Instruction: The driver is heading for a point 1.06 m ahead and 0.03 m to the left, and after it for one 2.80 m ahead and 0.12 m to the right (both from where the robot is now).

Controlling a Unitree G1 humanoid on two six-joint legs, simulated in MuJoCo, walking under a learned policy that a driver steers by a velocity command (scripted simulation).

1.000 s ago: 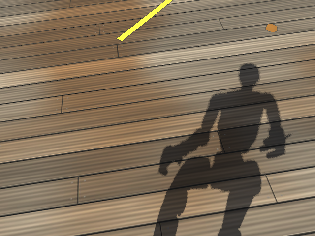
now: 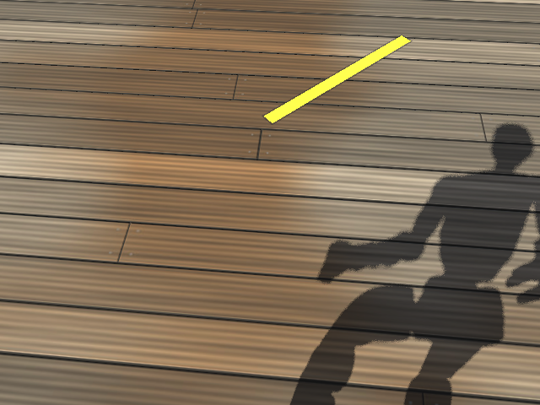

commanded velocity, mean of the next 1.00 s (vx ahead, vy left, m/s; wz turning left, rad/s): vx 0.23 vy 0.00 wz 0.19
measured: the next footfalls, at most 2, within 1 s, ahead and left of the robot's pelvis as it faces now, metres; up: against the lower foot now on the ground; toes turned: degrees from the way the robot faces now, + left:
left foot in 0.16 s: +0.06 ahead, +0.14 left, +0.00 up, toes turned +8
right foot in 0.64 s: +0.13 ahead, -0.08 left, +0.00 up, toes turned +18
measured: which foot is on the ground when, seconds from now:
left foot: up 0.00-0.14, down 0.16-0.64, up 0.66-1.00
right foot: down 0.00-0.16, up 0.18-0.62, down 0.64-1.00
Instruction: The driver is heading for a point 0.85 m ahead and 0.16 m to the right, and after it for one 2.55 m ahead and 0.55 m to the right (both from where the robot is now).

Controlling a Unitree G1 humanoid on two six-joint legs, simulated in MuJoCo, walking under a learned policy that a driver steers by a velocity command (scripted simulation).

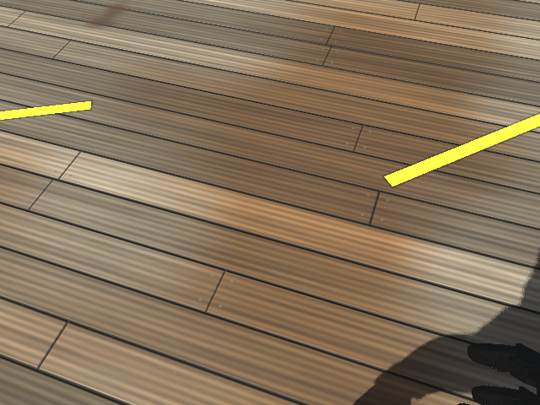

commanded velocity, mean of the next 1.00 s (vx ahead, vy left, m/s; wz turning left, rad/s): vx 0.49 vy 0.00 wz -0.39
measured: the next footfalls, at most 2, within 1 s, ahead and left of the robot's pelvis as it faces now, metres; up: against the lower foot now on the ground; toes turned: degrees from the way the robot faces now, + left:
left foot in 0.04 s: +0.16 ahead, +0.13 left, +0.00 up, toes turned -4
right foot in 0.52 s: +0.41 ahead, -0.19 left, +0.00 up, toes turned -21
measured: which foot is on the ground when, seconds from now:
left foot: up 0.00-0.02, down 0.04-0.52, up 0.54-1.00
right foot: down 0.00-0.04, up 0.06-0.50, down 0.52-1.00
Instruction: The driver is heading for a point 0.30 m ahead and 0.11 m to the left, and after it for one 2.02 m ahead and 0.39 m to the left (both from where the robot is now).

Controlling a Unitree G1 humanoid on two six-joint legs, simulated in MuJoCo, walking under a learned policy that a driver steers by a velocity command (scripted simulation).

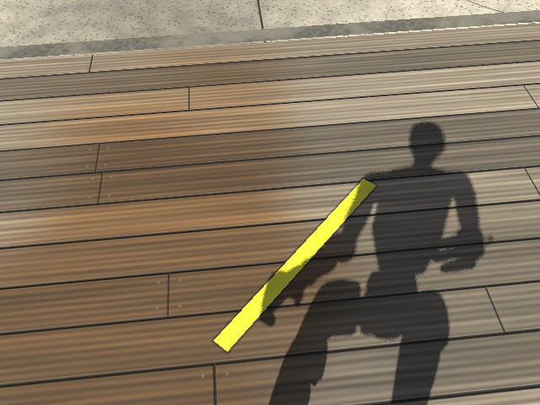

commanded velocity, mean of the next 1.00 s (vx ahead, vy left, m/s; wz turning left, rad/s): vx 0.17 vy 0.00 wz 0.41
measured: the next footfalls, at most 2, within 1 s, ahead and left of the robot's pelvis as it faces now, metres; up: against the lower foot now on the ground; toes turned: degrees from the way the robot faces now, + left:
left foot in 0.06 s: +0.22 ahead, +0.12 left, +0.00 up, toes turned +3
right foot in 0.52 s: +0.39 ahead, -0.02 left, +0.00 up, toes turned +17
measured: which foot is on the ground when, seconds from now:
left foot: up 0.00-0.04, down 0.06-0.52, up 0.54-0.88, down 0.90-1.00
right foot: down 0.00-0.08, up 0.10-0.50, down 0.52-1.00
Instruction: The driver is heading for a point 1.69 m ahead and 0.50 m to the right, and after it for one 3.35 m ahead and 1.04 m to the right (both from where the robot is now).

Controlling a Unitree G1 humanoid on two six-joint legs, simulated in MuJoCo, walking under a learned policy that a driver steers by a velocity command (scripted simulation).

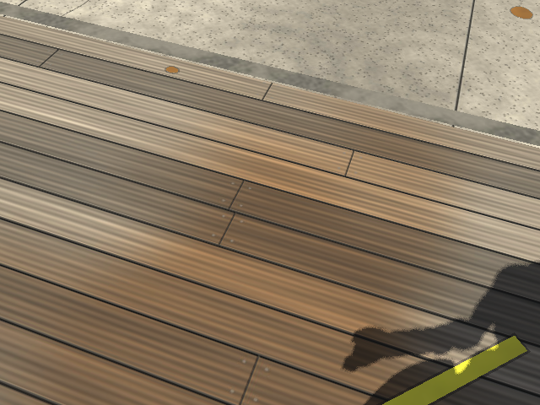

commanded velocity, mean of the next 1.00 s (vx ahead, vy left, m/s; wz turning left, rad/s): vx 0.02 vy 0.00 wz -0.40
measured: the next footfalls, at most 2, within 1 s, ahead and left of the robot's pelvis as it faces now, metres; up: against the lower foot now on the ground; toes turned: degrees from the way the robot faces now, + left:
left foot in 0.94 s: +0.14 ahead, +0.07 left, +0.00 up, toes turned -35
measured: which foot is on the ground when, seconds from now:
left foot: down 0.00-0.38, up 0.40-0.92, down 0.94-1.00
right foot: down 0.00-0.92, up 0.94-1.00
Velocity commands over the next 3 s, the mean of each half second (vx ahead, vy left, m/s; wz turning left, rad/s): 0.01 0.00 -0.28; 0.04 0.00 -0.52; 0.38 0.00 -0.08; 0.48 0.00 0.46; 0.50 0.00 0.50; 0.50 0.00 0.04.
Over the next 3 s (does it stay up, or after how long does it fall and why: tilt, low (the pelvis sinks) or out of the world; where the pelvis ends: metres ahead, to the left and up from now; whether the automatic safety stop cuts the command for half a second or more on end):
stays up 0.94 -0.28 0.01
